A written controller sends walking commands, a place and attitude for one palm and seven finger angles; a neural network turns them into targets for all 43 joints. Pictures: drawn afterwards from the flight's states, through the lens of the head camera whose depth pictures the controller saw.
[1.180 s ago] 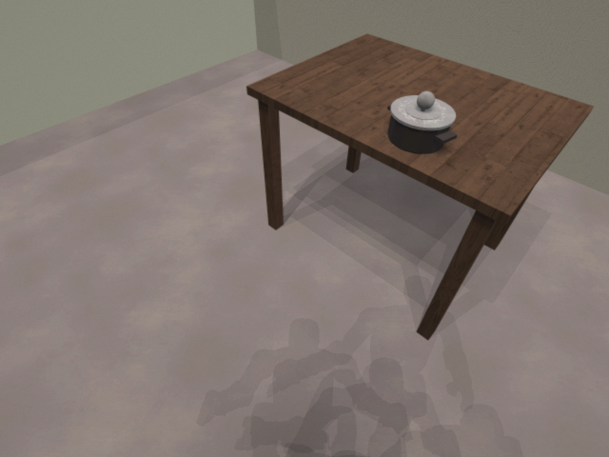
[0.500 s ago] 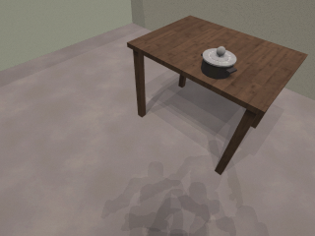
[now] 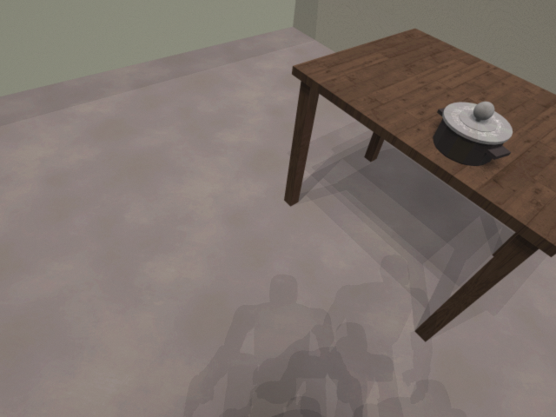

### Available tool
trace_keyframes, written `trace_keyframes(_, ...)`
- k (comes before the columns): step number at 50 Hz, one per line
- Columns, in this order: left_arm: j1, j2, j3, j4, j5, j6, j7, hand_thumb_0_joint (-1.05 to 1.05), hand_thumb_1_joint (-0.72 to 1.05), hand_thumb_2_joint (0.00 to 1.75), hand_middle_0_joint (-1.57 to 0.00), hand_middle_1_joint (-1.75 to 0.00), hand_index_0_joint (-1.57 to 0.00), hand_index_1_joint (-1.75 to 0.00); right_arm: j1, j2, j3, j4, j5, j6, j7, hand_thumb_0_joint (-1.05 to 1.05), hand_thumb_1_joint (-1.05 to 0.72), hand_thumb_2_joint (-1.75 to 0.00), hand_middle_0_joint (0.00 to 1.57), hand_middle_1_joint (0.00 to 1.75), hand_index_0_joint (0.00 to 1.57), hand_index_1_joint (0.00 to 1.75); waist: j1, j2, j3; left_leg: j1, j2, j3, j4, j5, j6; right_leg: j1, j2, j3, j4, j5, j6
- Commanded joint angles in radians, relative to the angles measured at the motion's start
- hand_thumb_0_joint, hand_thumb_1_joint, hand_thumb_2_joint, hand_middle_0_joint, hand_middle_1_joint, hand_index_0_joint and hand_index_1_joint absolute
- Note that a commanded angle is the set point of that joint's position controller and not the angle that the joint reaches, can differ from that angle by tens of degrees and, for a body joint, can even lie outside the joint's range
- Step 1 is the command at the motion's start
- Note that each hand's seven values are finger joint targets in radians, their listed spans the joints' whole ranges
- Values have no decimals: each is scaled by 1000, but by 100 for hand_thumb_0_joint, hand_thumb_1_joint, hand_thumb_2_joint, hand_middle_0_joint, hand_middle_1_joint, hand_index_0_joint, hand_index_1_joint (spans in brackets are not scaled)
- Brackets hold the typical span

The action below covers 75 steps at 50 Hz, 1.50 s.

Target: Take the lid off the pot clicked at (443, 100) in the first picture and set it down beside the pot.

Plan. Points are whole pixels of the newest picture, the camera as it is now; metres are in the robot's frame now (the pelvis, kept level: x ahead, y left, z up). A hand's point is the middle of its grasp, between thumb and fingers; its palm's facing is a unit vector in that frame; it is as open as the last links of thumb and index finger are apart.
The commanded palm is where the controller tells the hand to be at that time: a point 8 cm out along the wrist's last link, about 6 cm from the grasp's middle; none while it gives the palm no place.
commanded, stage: walk to a spot facing it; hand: left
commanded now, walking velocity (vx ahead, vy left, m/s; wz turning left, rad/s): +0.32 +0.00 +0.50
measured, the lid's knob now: (483, 110) +0.80 -0.49 +0.04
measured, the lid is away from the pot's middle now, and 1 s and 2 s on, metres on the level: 0.00 0.00 0.00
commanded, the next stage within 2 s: turn to face it in 0.24 s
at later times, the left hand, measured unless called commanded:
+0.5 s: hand (183, 319) +0.30 +0.18 -0.14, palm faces +0.19 -0.96 -0.22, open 7.4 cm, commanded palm none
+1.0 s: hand (155, 351) +0.25 +0.22 -0.17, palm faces +0.10 -0.98 -0.19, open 7.4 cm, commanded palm none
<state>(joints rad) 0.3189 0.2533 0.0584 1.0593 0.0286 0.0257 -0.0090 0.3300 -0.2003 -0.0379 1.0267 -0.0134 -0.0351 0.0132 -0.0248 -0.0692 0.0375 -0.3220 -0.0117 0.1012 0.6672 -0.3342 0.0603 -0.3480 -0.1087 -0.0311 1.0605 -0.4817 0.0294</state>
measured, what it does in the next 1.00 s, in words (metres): walks ahead: right foot, then left foot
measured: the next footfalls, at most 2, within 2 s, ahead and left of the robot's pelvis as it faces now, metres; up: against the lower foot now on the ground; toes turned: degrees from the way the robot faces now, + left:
right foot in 0.42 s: +0.34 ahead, -0.09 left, +0.00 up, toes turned +5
left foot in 0.94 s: +0.30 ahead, +0.12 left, +0.00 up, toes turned +0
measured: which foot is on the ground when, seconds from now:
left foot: down 0.00-0.44, up 0.46-0.92, down 0.94-1.00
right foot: up 0.00-0.40, down 0.42-0.94, up 0.96-1.00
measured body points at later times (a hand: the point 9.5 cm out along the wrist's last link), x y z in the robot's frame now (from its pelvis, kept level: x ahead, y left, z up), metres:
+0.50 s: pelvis +0.21 -0.03 +0.00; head +0.24 -0.04 +0.45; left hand +0.29 +0.23 -0.12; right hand +0.22 -0.27 -0.16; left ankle +0.05 +0.07 -0.66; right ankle +0.30 -0.10 -0.72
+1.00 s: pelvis +0.25 +0.02 +0.01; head +0.28 +0.05 +0.46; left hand +0.25 +0.27 -0.15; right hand +0.38 -0.21 -0.11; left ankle +0.26 +0.12 -0.72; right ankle +0.28 -0.10 -0.69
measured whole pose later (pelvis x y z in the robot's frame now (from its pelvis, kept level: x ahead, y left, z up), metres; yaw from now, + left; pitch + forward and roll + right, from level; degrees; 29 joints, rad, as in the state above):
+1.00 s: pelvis +0.25 +0.02 +0.01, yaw -3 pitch +0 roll -1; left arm 0.31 0.21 0.10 1.00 0.02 0.05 0.00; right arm 0.10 -0.14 -0.03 0.92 -0.01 0.00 -0.04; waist 0.07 -0.06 0.05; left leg -0.25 0.01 0.05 0.53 -0.29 0.02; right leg -0.42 0.07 0.07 0.78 -0.41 0.02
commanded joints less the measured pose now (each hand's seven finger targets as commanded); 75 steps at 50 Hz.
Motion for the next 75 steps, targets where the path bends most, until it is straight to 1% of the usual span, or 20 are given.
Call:
trace_keyframes(1, -107, 71, 22, -137, 4, -58, -13, 0, 90, 90, -20, -30, -20, -30, 40, -174, -35, -45, -3, -33, -25, 0, -90, -90, 20, 30, 20, 30, 16, 153, 63, 84, 277, -500, -501, -124, 132, -334, -36, 64, 163, 173, 4)
trace_keyframes(5, -96, 33, 15, -139, 1, -54, -12, 0, 90, 90, -20, -30, -20, -30, 94, -141, -36, -13, 6, -58, -33, 0, -90, -90, 20, 30, 20, 30, 16, 130, 1, 217, 214, -360, -451, 249, 149, -341, -14, 29, 41, 233, 35)
trace_keyframes(15, -306, 5, 16, -241, -13, -72, -6, 0, 90, 90, -20, -30, -20, -30, 150, -128, -47, 3, -5, -43, -40, 0, -90, -90, 20, 30, 20, 30, -45, 186, 37, 326, 200, -337, -356, 588, 137, -290, 40, -26, -353, 262, 27)
trace_keyframes(19, -36, 29, 23, -154, -10, -87, 7, 0, 90, 90, -20, -30, -20, -30, 91, -138, -49, -1, 2, -33, -47, 0, -90, -90, 20, 30, 20, 30, 76, 153, -60, 228, 151, -263, -106, 714, 55, 148, 95, -62, -561, 409, -18)
trace_keyframes(20, 85, 80, 35, -110, -3, -98, 16, 0, 90, 90, -20, -30, -20, -30, 111, -111, -46, 3, 8, -35, -41, 0, -90, -90, 20, 30, 20, 30, 116, 65, -128, 97, 107, -227, 73, 574, 17, 371, 20, 17, -565, 505, -51)
trace_keyframes(21, 193, 177, 58, -82, 9, -108, 31, 0, 90, 90, -20, -30, -20, -30, 185, -53, -36, -7, 15, -37, -35, 0, -90, -90, 20, 30, 20, 30, 133, -200, -258, -96, -47, -127, 377, 49, -35, 573, -260, 386, -603, 746, -166)
trace_keyframes(22, 201, 198, 52, -74, -11, -101, 27, 0, 90, 90, -20, -30, -20, -30, 209, -62, -33, -12, 15, -29, -49, 0, -90, -90, 20, 30, 20, 30, 95, -167, -283, -130, -50, -165, 563, -292, -41, 519, -379, 550, -672, 852, -261)
trace_keyframes(23, 111, 146, 47, -86, -13, -91, 29, 0, 90, 90, -20, -30, -20, -30, 167, -59, -35, -1, 10, -26, -53, 0, -90, -90, 20, 30, 20, 30, 84, -110, -171, -151, 9, -179, 598, -251, -38, 417, -326, 486, -695, 773, -284)
trace_keyframes(25, -5, 71, 23, -108, -14, -87, 34, 0, 90, 90, -20, -30, -20, -30, 47, -42, -27, -19, -1, -9, -43, 0, -90, -90, 20, 30, 20, 30, 46, -46, -19, -164, 62, -142, 587, -147, -60, 180, -239, 382, -743, 751, -266)
trace_keyframes(29, -56, 43, 13, -120, -11, -78, 35, 0, 90, 90, -20, -30, -20, -30, 27, -20, -16, -24, -7, 34, -38, 0, -90, -90, 20, 30, 20, 30, -7, -52, -43, -70, 87, -88, 410, -36, -102, 29, -121, 179, -759, 832, -204)
trace_keyframes(44, -2, 115, 67, -128, -11, -19, 25, 0, 90, 90, -20, -30, -20, -30, -159, -61, -28, -140, 16, 27, -58, 0, -90, -90, 20, 30, 20, 30, 37, -67, -117, 100, 18, -102, -137, 21, -110, 101, -63, 403, -666, 621, -169)
trace_keyframes(46, -31, 62, 61, -154, -23, -14, 20, 0, 90, 90, -20, -30, -20, -30, -75, -131, -44, -126, 12, 13, -66, 0, -90, -90, 20, 30, 20, 30, -4, 91, -147, 353, 184, -226, -345, 123, -64, -102, 75, 284, -507, 367, -78)
trace_keyframes(47, -29, 24, 55, -174, -26, -11, 12, 0, 90, 90, -20, -30, -20, -30, -84, -215, -60, -147, 2, 18, -64, 0, -90, -90, 20, 30, 20, 30, 0, 352, -97, 376, 432, -472, -418, 267, 25, -288, 192, 123, -282, -60, -12)
trace_keyframes(48, -49, 59, 61, -173, -8, -8, 11, 0, 90, 90, -20, -30, -20, -30, -101, -222, -58, -162, -3, 27, -64, 0, -90, -90, 20, 30, 20, 30, -4, 269, -45, 263, 501, -461, -412, 342, 101, -285, 140, 90, -80, -106, 8)
trace_keyframes(53, 17, 57, 73, -133, -2, 27, -9, 0, 90, 90, -20, -30, -20, -30, -220, -116, -28, -194, -5, 19, -63, 0, -90, -90, 20, 30, 20, 30, 77, 217, -11, 140, 289, -115, -386, 372, 38, -241, 98, 68, 195, 126, 47)
trace_keyframes(62, -147, 44, 52, -210, -5, 42, -17, 0, 90, 90, -20, -30, -20, -30, -52, -152, -47, -144, -9, 19, -56, 0, -90, -90, 20, 30, 20, 30, 6, 237, 7, 271, 364, -64, -363, 433, 87, -252, 34, 12, -48, 79, 57)
trace_keyframes(67, -191, 34, 36, -238, -8, 21, -20, 0, 90, 90, -20, -30, -20, -30, -28, -200, -68, -127, -15, 25, -40, 0, -90, -90, 20, 30, 20, 30, -16, 289, -43, 273, 383, 25, -264, 556, 64, -87, 63, -66, -308, 45, 18)
trace_keyframes(70, -88, 86, 46, -211, -6, -7, -14, 0, 90, 90, -20, -30, -20, -30, -24, -201, -69, -132, -5, 29, -29, 0, -90, -90, 20, 30, 20, 30, 44, 173, -122, 158, 338, 121, -20, 489, -46, 206, 73, -69, -620, 304, -25)
trace_keyframes(72, 53, 293, 87, -182, -13, -20, 17, 0, 90, 90, -20, -30, -20, -30, -103, -98, -34, -212, -1, 40, -23, 0, -90, -90, 20, 30, 20, 30, 119, -257, -179, -289, 133, 78, 422, -315, -146, 435, -321, 462, -686, 946, -217)
trace_keyframes(75, -57, 208, 73, -202, -20, -16, 33, 0, 90, 90, -20, -30, -20, -30, -135, -122, -39, -188, 1, 55, -37, 0, -90, -90, 20, 30, 20, 30, 68, -127, -106, -329, 164, -92, 532, -175, -141, 325, -210, 341, -694, 771, -238)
